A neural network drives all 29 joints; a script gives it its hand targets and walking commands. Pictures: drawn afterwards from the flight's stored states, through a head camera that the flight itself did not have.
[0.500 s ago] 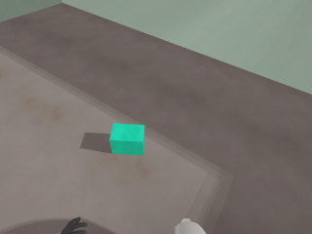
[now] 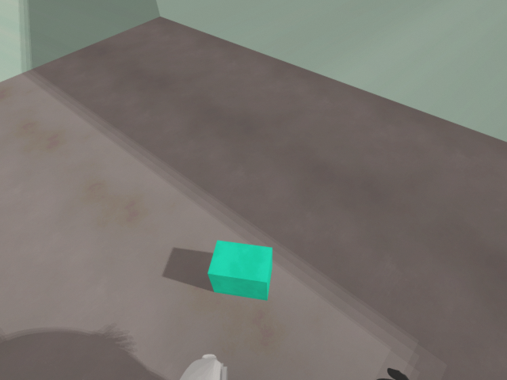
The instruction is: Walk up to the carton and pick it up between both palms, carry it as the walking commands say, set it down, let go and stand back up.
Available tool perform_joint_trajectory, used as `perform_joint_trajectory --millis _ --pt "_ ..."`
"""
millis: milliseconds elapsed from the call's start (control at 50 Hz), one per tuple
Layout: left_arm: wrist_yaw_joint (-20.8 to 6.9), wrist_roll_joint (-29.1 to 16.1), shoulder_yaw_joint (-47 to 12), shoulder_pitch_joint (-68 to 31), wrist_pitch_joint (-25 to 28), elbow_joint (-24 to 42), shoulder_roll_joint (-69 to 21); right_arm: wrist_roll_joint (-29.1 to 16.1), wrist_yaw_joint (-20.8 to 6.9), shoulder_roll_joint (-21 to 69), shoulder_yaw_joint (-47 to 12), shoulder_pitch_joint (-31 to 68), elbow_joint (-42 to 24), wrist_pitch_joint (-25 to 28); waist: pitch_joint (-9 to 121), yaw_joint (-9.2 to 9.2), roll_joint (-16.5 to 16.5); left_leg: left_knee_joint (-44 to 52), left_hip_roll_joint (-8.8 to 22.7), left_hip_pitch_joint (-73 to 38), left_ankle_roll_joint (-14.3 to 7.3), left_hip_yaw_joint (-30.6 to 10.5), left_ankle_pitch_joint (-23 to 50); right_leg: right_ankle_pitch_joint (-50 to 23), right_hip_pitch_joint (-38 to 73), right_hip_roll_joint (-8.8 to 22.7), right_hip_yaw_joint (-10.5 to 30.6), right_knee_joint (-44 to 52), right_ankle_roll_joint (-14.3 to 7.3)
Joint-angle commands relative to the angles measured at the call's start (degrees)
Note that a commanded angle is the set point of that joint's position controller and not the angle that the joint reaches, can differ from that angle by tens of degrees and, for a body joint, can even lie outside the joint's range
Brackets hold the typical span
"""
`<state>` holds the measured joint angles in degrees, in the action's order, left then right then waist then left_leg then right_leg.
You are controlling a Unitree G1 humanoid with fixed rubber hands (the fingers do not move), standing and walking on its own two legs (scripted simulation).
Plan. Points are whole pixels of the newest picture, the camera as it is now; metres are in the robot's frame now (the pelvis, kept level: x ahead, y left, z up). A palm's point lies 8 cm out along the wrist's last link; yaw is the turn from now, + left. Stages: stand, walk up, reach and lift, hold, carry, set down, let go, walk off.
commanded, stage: walk up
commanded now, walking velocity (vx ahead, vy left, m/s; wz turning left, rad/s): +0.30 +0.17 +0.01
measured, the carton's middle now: (242, 270) +0.63 +0.13 -0.69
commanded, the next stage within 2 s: none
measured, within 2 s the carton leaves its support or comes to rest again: neither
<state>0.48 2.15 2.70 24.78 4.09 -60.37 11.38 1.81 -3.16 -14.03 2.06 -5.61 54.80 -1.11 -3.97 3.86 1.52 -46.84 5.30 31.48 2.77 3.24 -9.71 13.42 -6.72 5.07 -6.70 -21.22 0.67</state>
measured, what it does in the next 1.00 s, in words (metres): walks ahead: left foot, then right foot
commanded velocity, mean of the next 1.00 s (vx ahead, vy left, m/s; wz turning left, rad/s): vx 0.11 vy -0.02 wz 0.01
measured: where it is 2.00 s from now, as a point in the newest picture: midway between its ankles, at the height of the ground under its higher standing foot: outside the picture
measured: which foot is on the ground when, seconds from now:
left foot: up 0.00-0.12, down 0.14-1.00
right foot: down 0.00-0.14, up 0.16-0.56, down 0.58-1.00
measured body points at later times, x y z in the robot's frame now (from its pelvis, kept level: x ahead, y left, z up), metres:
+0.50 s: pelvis +0.15 +0.04 +0.00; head +0.18 +0.07 +0.45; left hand +0.25 +0.29 -0.16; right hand +0.12 -0.21 -0.14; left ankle +0.15 +0.16 -0.75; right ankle +0.20 -0.11 -0.71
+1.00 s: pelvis +0.18 +0.02 -0.01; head +0.19 +0.01 +0.44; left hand +0.22 +0.26 -0.16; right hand +0.18 -0.22 -0.17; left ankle +0.16 +0.15 -0.75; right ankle +0.22 -0.08 -0.75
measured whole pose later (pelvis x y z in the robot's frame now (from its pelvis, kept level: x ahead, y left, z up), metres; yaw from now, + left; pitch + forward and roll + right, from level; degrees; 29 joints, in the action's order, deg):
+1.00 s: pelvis +0.18 +0.02 -0.01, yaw +0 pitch -1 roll +1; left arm 1.5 0.9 2.2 11.7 -0.3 -61.1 10.5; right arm 1.1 1.9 -10.4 0.8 -17.6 60.9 -0.4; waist -2.5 -0.2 0.2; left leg -22.5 1.9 7.4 1.5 2.5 -13.7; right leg 9.1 -13.5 1.0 -4.7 -23.9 -1.5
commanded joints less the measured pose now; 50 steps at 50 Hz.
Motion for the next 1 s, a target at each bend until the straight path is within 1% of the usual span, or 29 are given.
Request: perform_joint_trajectory --millis 0,40,60,100,120,140,160,180,200,220,240,260,340,380,400,420,440,480,520,540,560,580,600,620,660,720,780,880,980 --pt "0.17 0.19 1.84 -0.9 0.16 3.57 9.67 -0.55 -0.41 -0.6 -0.95 1.21 -2.69 0.35 -0.52 -2.51 -12.46 8.13 -0.47 -6.24 -0.15 1.21 1.77 -19.52 -3.83 11.97 5.06 8.47 -6.14" --pt "-0.38 -0.04 1.89 -0.56 -0.48 3.36 9.72 -0.92 0.07 -1.4 -1.1 2.56 -3.34 1.75 0.41 -2.41 -17.25 12.04 -1.42 -11.52 -0.45 3.35 0.95 -6.33 -4.01 8.98 2.33 8.81 -6.24" --pt "-0.41 -0.17 1.78 0.04 -0.85 3.27 10.03 -0.77 0.62 -1.86 -0.84 1.84 -3.1 2.16 0.16 -3.08 -14.31 14.4 -1.74 -14.42 -0.45 4.32 0.46 -3.98 -4.99 9.28 3.21 7.24 -6.43" --pt "-0.34 -0.7 1.43 1.58 -1.37 3.13 8.93 -0.5 1.87 -3.91 0.45 -7.15 0.37 3.47 3.26 -5.58 -4.38 21.47 -1.97 -25.15 -1.13 5.72 1.26 -3.11 -6.07 7.29 2.5 -4.59 -5.53" --pt "-0.23 -1.02 0.79 2.88 -1.33 3.64 6.71 0.28 2.6 -7.44 1.88 -13.34 2.11 4.18 6.8 -7.3 4.06 23.83 4.47 -32.8 -2.65 -2.44 -0.03 0.86 -11.09 4.19 0.88 -17.59 -3.85" --pt "-0.21 -0.84 0.03 3.42 -1.19 6.28 3.82 0.36 3.29 -13.74 3.75 -17.88 1.95 4.19 9.76 -8.22 19.31 30.12 19.43 -39.4 -7.97 -23.5 6.35 19.84 -24.19 -1.99 -0.15 -33.45 -0.72" --pt "0.27 -0.43 1.01 2.98 -2.23 5.41 5.63 -0.89 3.08 -14.65 4.1 -20.27 1.7 3.68 11.4 -8.16 14.64 33.46 24.32 -39.32 -11.87 -30.16 1.05 22.76 -27.13 -1.27 4.41 -41.89 -0.8" --pt "0.19 -0.27 1.99 1.27 -2.99 3.52 6.93 -0.57 3.27 -13.87 3.65 -18.01 0.8 3.8 8.5 -6.09 5.0 32.68 25.09 -33.83 -10.46 -30.36 3.17 18.24 -27.94 0.77 8.1 -46.54 -0.29" --pt "-0.29 -0.43 1.93 -0.17 -3.22 3.28 6.34 -0.53 3.4 -10.44 2.76 -14.24 0.04 4.01 5.79 -4.72 1.86 32.0 21.01 -28.32 -9.62 -23.22 7.34 12.59 -26.26 2.48 9.2 -46.82 -0.27" --pt "-0.7 -0.28 1.53 0.04 -3.46 3.07 5.06 -0.59 3.56 -7.44 2.01 -10.75 -0.66 4.32 4.06 -3.72 3.82 31.71 17.53 -24.11 -8.72 -16.92 10.45 9.11 -23.95 3.14 8.61 -45.31 0.1" --pt "-0.95 -0.24 1.47 -0.21 -3.78 3.13 4.59 -0.66 3.49 -5.86 1.57 -9.44 -0.73 4.7 3.19 -3.52 6.64 32.19 14.58 -21.57 -8.22 -13.41 12.22 6.98 -21.64 2.66 7.9 -43.04 0.41" --pt "-1.09 -0.15 1.63 -0.54 -4.28 3.15 4.49 -0.7 3.35 -5.24 1.35 -10.09 -0.37 5.03 3.48 -3.39 8.18 32.29 13.1 -20.67 -8.06 -11.11 13.92 5.39 -20.05 1.65 6.79 -42.19 0.78" --pt "-1.45 -0.61 1.07 -6.02 -5.64 4.11 4.16 -0.42 3.75 -4.77 1.22 -13.39 1.0 5.39 3.11 -3.9 9.11 33.24 12.91 -22.34 -8.78 -6.98 16.62 0.98 -22.47 0.72 5.17 -37.6 1.45" --pt "-1.68 -0.89 0.86 -10.44 -5.83 5.31 3.74 -0.08 4.21 -3.98 1.18 -15.08 1.78 5.51 1.9 -4.25 9.17 32.77 11.66 -22.93 -8.78 -5.48 19.86 -1.78 -22.79 0.47 5.02 -32.06 1.38" --pt "-1.0 -1.52 0.76 -11.11 -5.82 5.18 3.13 -0.52 4.45 -2.54 0.16 -11.98 1.32 5.49 0.68 -3.24 10.34 28.49 8.31 -20.86 -8.31 -0.41 41.13 0.23 -17.23 -2.29 4.82 -24.93 1.33" --pt "-0.8 -1.66 -0.1 -11.66 -5.43 6.07 3.2 -0.54 4.58 -3.54 0.73 -12.8 2.11 4.79 3.32 -4.0 13.96 27.84 5.87 -23.74 -8.82 1.61 44.38 1.06 -15.05 -4.27 2.58 -20.96 1.51" --pt "-0.44 -1.76 -0.17 -12.09 -5.43 5.99 3.44 -0.53 4.61 -3.98 0.98 -13.91 2.62 4.47 4.68 -4.41 13.92 26.9 6.12 -25.47 -9.12 1.7 43.59 1.08 -13.53 -4.73 1.64 -19.03 1.53" --pt "0.26 -1.93 -0.25 -12.38 -5.57 5.44 3.28 -0.33 4.47 -4.44 1.69 -14.72 2.52 3.58 5.12 -4.53 11.12 25.52 7.47 -24.67 -9.7 0.36 36.51 0.57 -10.84 -4.3 0.82 -13.96 1.41" --pt "0.58 -1.85 -0.46 -10.21 -4.99 4.52 2.52 -0.54 4.51 -4.12 2.06 -13.48 1.98 2.33 3.95 -2.97 8.27 24.32 6.85 -21.19 -8.59 -1.76 21.61 -6.77 -5.14 -3.88 1.09 -3.2 0.48" --pt "0.79 -1.48 -0.11 -8.77 -4.27 3.95 3.74 -0.83 4.57 -2.11 1.5 -14.75 1.95 1.96 4.25 -2.41 4.94 22.46 5.37 -18.76 -7.1 -2.25 12.49 -10.21 -0.73 -0.65 3.3 -0.4 -0.33" --pt "0.9 -1.17 0.69 -7.23 -3.45 3.78 6.54 -0.93 4.71 0.42 0.8 -17.43 1.69 1.56 5.78 -2.84 -3.65 17.81 2.19 -15.89 -5.09 -1.42 -1.27 -19.35 2.57 6.74 10.49 -0.06 -0.7" --pt "0.84 -1.38 0.92 -10.84 -3.35 4.63 8.91 -1.47 4.86 2.68 -0.34 -21.3 2.23 0.83 6.12 -4.4 -13.55 16.04 -1.35 -16.18 -2.25 -0.58 -13.51 -20.89 -0.78 13.33 19.07 4.61 -4.17" --pt "0.81 -1.19 0.63 -12.33 -3.77 4.02 8.13 -1.65 5.21 1.76 -0.17 -21.07 3.46 -0.31 5.09 -4.34 -14.23 14.85 -1.85 -18.66 -1.61 -1.88 -15.67 -13.52 -3.75 12.62 20.38 8.84 -6.68" --pt "0.93 -1.23 0.46 -14.38 -4.01 3.79 7.4 -1.64 5.2 1.01 0.07 -19.92 3.89 -0.74 3.04 -4.54 -14.08 15.24 -1.84 -18.26 -1.69 -2.53 -14.03 -7.62 -4.86 10.82 18.96 10.14 -6.96" --pt "1.29 -1.31 0.27 -15.73 -4.43 3.46 6.74 -1.24 4.92 0.15 0.09 -17.89 4.04 -0.55 2.01 -4.75 -12.41 17.38 -1.92 -18.13 -2.23 -2.39 -10.79 -1.75 -5.04 8.58 16.03 10.06 -6.06" --pt "1.45 -1.42 0.34 -14.8 -4.47 2.94 6.41 -0.88 5.03 0.68 -0.4 -18.15 4.85 0.13 3.03 -5.4 -9.04 22.82 -2.01 -21.66 -2.44 -1.08 -5.43 -1.43 -5.42 7.31 13.89 8.27 -5.31" --pt "1.37 -1.4 0.2 -14.49 -4.54 2.46 5.36 -0.62 5.02 0.01 -0.4 -17.27 4.97 0.34 0.77 -5.01 -5.11 26.04 -0.43 -21.39 -2.77 -2.5 -3.02 3.11 -7.54 5.03 12.37 7.31 -3.87" --pt "1.16 -1.3 0.27 -12.79 -4.03 1.38 4.59 -0.63 5.12 -0.15 -0.71 -15.71 5.08 0.92 1.77 -4.16 -1.85 28.57 1.05 -20.37 -3.45 -4.04 -0.87 -1.83 -4.3 2.76 9.67 3.21 -2.37" --pt "1.19 -1.29 0.3 -11.52 -3.93 0.69 4.18 -0.71 5.13 -0.39 -0.62 -14.8 5.04 1.04 1.11 -3.87 -0.69 28.94 1.46 -19.46 -3.69 -4.63 0.59 -4.39 -3.9 2.05 8.53 1.68 -2.12"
